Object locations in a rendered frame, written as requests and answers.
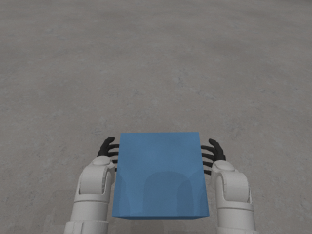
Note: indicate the left robot hand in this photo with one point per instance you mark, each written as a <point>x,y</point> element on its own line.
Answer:
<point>106,147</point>

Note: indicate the carton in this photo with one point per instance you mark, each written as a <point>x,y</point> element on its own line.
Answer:
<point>160,176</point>

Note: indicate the right robot forearm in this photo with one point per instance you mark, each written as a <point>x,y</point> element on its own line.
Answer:
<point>233,198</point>

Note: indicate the right robot hand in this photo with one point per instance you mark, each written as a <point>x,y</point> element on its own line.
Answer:
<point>217,154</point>

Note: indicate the left robot forearm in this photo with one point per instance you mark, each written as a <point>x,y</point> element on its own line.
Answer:
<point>92,196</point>

